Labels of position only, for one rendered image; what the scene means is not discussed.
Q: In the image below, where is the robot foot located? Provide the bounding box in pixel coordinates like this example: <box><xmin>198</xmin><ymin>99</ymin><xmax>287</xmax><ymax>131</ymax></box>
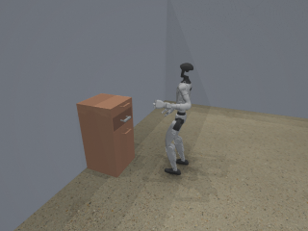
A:
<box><xmin>165</xmin><ymin>168</ymin><xmax>181</xmax><ymax>175</ymax></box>
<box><xmin>176</xmin><ymin>159</ymin><xmax>189</xmax><ymax>166</ymax></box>

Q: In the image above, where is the drawer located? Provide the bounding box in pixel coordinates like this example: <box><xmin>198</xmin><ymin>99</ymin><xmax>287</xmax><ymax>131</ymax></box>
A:
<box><xmin>113</xmin><ymin>107</ymin><xmax>132</xmax><ymax>131</ymax></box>

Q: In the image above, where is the cabinet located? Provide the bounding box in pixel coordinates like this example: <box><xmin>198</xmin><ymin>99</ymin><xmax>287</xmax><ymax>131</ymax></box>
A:
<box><xmin>76</xmin><ymin>93</ymin><xmax>135</xmax><ymax>178</ymax></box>

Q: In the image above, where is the robot left upper arm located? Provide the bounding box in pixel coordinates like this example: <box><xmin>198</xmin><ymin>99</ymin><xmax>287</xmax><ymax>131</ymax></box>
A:
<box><xmin>178</xmin><ymin>83</ymin><xmax>192</xmax><ymax>111</ymax></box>

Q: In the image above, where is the robot left hand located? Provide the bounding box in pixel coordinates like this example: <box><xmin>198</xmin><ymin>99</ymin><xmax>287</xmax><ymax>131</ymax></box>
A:
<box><xmin>153</xmin><ymin>99</ymin><xmax>165</xmax><ymax>109</ymax></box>

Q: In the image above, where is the robot right foot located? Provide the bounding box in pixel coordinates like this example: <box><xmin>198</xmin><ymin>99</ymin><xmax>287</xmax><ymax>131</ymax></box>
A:
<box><xmin>176</xmin><ymin>159</ymin><xmax>189</xmax><ymax>166</ymax></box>

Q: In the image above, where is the robot right hand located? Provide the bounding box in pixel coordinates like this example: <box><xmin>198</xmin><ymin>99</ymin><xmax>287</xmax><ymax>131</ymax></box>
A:
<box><xmin>162</xmin><ymin>108</ymin><xmax>174</xmax><ymax>116</ymax></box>

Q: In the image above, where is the robot left foot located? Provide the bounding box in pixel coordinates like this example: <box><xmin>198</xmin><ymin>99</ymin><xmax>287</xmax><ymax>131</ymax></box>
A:
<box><xmin>165</xmin><ymin>168</ymin><xmax>181</xmax><ymax>175</ymax></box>

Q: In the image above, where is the robot left forearm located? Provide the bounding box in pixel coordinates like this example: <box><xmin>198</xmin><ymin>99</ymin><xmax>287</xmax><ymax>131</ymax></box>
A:
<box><xmin>164</xmin><ymin>102</ymin><xmax>191</xmax><ymax>111</ymax></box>

